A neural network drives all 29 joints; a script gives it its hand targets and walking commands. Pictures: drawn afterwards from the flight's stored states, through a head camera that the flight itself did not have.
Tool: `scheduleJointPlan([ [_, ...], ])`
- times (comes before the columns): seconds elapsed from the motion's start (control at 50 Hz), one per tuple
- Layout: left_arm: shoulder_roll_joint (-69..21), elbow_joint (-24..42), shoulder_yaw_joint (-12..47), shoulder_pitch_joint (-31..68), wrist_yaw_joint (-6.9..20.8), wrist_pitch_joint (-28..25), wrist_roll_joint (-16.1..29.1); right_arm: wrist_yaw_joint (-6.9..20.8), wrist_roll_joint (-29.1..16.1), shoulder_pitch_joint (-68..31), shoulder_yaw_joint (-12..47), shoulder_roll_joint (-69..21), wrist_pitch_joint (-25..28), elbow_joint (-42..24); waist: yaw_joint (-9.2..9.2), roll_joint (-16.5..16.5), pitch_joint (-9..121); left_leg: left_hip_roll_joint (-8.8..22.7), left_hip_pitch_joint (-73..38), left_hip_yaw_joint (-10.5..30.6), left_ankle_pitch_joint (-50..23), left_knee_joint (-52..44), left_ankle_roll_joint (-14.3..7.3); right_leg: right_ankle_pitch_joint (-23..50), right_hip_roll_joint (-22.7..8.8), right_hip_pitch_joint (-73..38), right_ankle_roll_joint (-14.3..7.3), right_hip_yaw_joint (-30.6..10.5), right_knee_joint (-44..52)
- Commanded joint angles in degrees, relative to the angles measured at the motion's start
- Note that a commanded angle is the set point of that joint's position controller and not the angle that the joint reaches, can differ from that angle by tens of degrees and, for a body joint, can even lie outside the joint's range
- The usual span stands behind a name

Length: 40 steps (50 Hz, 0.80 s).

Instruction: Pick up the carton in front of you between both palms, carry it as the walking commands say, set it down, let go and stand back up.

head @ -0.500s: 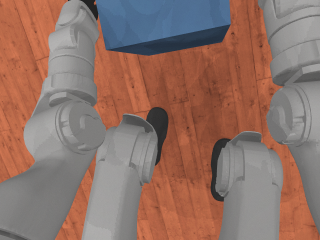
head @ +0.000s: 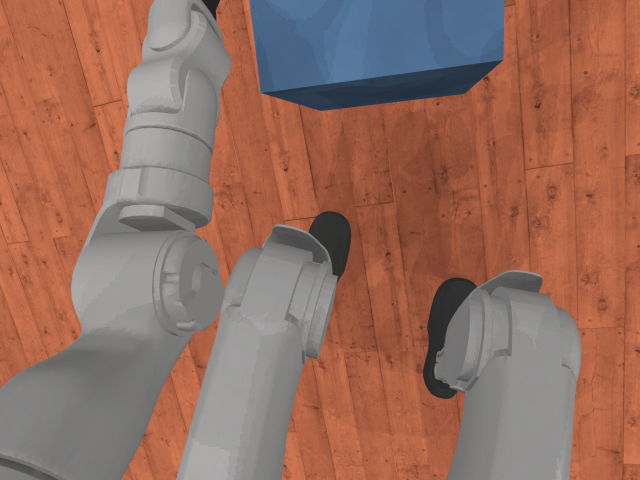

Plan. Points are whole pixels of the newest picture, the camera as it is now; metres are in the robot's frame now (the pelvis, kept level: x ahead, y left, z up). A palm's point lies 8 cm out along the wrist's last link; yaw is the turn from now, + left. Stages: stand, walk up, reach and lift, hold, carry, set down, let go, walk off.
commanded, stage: set down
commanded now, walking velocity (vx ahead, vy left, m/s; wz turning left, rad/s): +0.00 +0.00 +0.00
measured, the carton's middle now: out of the picture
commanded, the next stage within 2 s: let go in 0.80 s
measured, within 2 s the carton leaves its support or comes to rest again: neither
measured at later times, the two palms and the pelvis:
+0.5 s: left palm out of the picture +0.52 +0.23 +0.01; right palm out of the picture +0.64 -0.14 +0.02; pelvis +0.02 +0.00 +0.13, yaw -1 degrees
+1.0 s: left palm out of the picture +0.49 +0.22 +0.15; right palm out of the picture +0.61 -0.16 +0.14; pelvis +0.05 +0.00 +0.25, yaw -4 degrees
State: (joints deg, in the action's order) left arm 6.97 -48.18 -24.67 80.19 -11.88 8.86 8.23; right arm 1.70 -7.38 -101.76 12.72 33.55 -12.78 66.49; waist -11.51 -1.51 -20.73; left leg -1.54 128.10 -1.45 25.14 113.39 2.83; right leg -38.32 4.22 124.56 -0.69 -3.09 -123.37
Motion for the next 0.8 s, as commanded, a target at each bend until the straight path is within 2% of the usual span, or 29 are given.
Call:
scheduleJointPlan([
  [0.0,8.55,9.87,-0.7,8.52,-1.62,2.22,-1.48,0.47,2.09,-18.02,-4.92,4.83,-1.35,-4.95,-5.51,15.76,77.78,-1.52,-47.9,-5.05,-20.22,-9.34,-0.64,13.63,-1.39,-31.29,-0.25,2.21,18.41],
  [0.08,4.07,11.45,1.06,9.25,-1.01,3.26,-2.22,2.05,3.5,-15.03,-7.92,4.25,-1.3,-2.8,-3.5,11.77,72.08,-1.48,-47.96,-4.4,-18.96,-12.4,0.57,11.93,-0.9,-25.89,-1.0,2.32,21.82],
  [0.14,2.62,12.48,1.68,8.22,-0.96,3.7,-2.35,2.62,4.13,-14.12,-9.43,5.24,-0.79,-2.41,-3.01,10.36,73.71,-1.54,-51.81,-3.98,-21.18,-14.41,1.15,12.75,-0.53,-24.8,-1.05,2.75,24.0],
  [0.22,2.67,14.36,0.9,4.74,-1.24,4.57,-2.91,3.29,5.15,-12.82,-10.46,5.93,-0.92,-3.6,-3.68,11.74,77.97,-1.89,-55.63,-3.9,-24.14,-18.17,1.25,15.01,-0.04,-28.27,-0.66,3.1,27.66],
  [0.34,3.86,19.46,-0.58,0.84,-1.07,5.94,-3.71,4.1,5.79,-12.15,-10.29,4.24,-2.38,-8.95,-5.55,17.24,84.36,-2.39,-54.55,-5.04,-27.52,-25.27,0.76,22.57,0.5,-42.42,0.32,2.54,33.96],
  [0.44,3.81,21.69,-0.76,-1.38,-0.32,6.66,-3.58,4.26,6.45,-11.37,-10.8,3.06,-3.36,-11.57,-5.61,19.85,86.02,-2.5,-53.36,-5.64,-28.94,-30.91,0.64,28.23,0.4,-52.18,0.98,1.91,39.1],
  [0.56,1.5,20.87,-1.31,-4.26,0.8,7.04,-4.89,4.65,8.91,-7.51,-13.94,2.6,-3.55,-9.49,-4.59,17.73,82.39,-2.29,-58.01,-5.4,-29.83,-37.76,1.22,28.78,0.63,-53.32,1.05,2.04,46.75],
  [0.66,-0.22,21.39,-2.59,-6.33,1.6,6.72,-7.28,5.41,11.17,-4.4,-16.69,1.86,-2.9,-8.27,-4.63,14.97,80.36,-2.02,-64.97,-5.0,-31.96,-43.31,1.74,29.0,1.02,-52.86,0.96,2.42,53.13],
  [0.78,-1.29,23.17,-3.77,-9.35,2.47,6.26,-9.58,6.06,12.94,-1.74,-18.51,0.16,-2.27,-8.73,-5.17,15.15,79.94,-1.81,-69.69,-5.01,-34.32,-49.89,1.9,32.73,1.23,-59.93,1.07,2.22,59.59],
])
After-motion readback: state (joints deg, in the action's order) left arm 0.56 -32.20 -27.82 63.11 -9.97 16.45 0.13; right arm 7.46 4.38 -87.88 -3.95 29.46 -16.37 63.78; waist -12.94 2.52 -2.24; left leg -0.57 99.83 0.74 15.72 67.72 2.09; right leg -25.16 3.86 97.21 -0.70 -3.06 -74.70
